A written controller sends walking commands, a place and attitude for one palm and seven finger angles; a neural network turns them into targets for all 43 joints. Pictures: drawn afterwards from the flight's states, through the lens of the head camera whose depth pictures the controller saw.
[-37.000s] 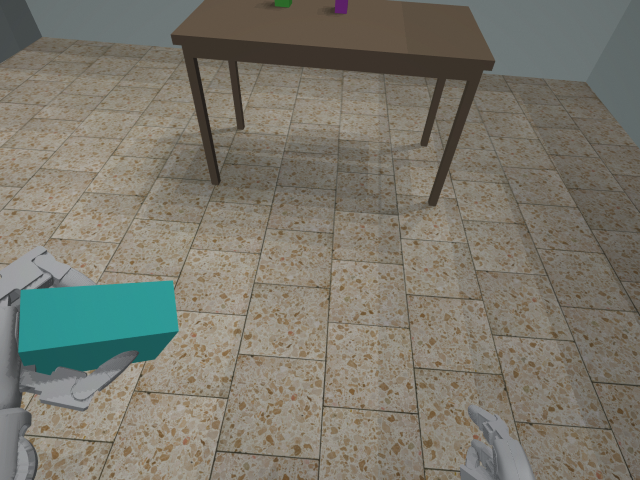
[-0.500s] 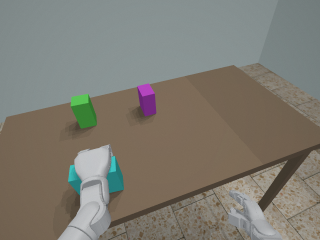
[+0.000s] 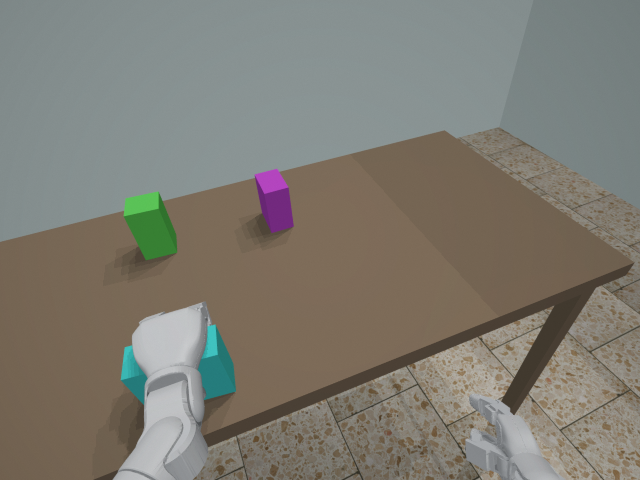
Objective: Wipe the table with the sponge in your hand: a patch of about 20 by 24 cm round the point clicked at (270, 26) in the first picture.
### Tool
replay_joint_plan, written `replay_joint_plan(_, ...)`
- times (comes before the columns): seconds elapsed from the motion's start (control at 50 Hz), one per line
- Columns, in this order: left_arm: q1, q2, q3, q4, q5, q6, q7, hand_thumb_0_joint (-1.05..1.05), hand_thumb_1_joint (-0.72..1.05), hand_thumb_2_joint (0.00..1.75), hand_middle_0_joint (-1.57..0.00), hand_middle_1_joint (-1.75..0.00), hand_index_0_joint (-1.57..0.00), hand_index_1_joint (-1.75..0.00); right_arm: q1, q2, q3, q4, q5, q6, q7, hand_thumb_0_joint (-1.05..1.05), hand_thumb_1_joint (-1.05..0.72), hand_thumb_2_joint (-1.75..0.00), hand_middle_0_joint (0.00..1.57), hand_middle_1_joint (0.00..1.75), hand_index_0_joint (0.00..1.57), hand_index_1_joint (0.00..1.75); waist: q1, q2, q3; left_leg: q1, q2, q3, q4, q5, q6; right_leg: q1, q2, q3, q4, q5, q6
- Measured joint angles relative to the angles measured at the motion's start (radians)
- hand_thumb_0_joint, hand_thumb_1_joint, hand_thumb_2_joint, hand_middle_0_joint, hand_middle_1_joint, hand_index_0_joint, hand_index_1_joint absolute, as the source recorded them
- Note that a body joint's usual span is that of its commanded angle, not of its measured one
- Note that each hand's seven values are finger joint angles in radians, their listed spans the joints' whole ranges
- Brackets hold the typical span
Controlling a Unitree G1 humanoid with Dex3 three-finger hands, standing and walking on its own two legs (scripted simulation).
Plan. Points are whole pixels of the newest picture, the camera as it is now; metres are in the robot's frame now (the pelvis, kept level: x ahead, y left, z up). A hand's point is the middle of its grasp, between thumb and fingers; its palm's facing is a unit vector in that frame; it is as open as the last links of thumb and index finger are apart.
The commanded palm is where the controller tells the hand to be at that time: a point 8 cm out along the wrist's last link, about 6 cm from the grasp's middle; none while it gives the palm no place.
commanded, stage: wipe back along the middle lane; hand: left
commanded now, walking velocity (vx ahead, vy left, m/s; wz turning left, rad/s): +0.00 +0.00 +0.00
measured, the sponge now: (187, 376) +0.26 +0.23 -0.02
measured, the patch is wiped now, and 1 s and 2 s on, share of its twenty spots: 0.85 0.85 0.85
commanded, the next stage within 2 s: slide across to the third lane in 0.56 s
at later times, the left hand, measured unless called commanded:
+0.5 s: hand (185, 361) +0.26 +0.22 +0.02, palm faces +0.01 -0.07 -1.00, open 9.2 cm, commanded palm +0.21 +0.21 +0.04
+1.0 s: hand (186, 361) +0.26 +0.22 +0.02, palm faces -0.01 -0.07 -1.00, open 9.2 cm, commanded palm +0.23 +0.18 +0.06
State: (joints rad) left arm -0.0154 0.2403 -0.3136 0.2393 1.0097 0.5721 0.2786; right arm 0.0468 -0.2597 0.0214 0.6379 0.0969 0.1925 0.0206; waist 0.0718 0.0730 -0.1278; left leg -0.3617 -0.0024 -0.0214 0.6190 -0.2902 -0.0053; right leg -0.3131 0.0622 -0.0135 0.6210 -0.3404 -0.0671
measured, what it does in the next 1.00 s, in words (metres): stands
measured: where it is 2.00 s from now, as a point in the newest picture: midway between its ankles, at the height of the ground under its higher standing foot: outside the picture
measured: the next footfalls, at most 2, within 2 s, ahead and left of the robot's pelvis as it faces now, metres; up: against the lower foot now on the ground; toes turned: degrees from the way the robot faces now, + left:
none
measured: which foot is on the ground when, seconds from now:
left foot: down 0.00-1.00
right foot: down 0.00-1.00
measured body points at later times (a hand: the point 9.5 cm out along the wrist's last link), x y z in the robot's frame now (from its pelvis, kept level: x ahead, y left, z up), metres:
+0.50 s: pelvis +0.00 +0.00 +0.00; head -0.03 -0.03 +0.45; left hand +0.26 +0.22 +0.07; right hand +0.22 -0.22 -0.08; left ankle +0.02 +0.13 -0.73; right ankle -0.01 -0.08 -0.73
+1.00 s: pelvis -0.01 +0.01 +0.00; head -0.04 -0.02 +0.45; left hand +0.26 +0.22 +0.07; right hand +0.24 -0.19 -0.08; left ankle +0.02 +0.13 -0.73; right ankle -0.01 -0.08 -0.73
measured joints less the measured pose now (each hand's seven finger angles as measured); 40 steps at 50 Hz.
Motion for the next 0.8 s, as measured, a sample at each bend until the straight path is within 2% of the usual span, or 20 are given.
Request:
replay_joint_plan(0.34,0.036,0.01,0.044,-0.01,-0.014,-0.044,0.009,0.01,-0.43,1.09,-0.71,-1.5,-0.79,-1.47,0.031,-0.006,-0.01,0.012,-0.003,-0.026,-0.016,0.01,-0.91,-0.9,0.2,0.3,0.2,0.3,-0.008,0.0,-0.009,0.003,0.01,0.01,-0.008,0.003,-0.002,-0.002,0.01,0.011,-0.008,0.008,-0.004)
replay_joint_plan(0.64,0.035,-0.011,0.016,-0.025,-0.001,-0.025,0.011,0.01,-0.43,1.09,-0.72,-1.5,-0.79,-1.47,-0.004,0.006,-0.005,-0.001,-0.003,-0.025,-0.01,0.01,-0.91,-0.9,0.2,0.3,0.2,0.3,0.007,-0.001,-0.012,0.0,0.0,0.012,-0.005,0.001,0.006,-0.002,0.0,0.014,-0.009,0.008,0.008)
replay_joint_plan(0.8,0.001,-0.015,-0.025,-0.019,0.005,0.014,-0.007,0.01,-0.43,1.09,-0.72,-1.49,-0.8,-1.46,-0.016,0.013,-0.003,-0.009,-0.002,-0.017,-0.006,0.01,-0.91,-0.9,0.2,0.3,0.2,0.3,0.01,-0.003,-0.001,0.0,-0.008,0.005,0.001,0.002,0.012,0.003,-0.007,0.007,-0.007,0.007,0.013)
